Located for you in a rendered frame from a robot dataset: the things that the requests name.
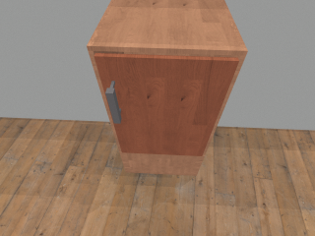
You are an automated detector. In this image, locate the cupboard door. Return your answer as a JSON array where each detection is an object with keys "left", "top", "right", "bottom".
[{"left": 94, "top": 53, "right": 239, "bottom": 156}]

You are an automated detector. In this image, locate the handle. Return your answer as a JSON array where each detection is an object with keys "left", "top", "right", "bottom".
[{"left": 105, "top": 81, "right": 122, "bottom": 124}]

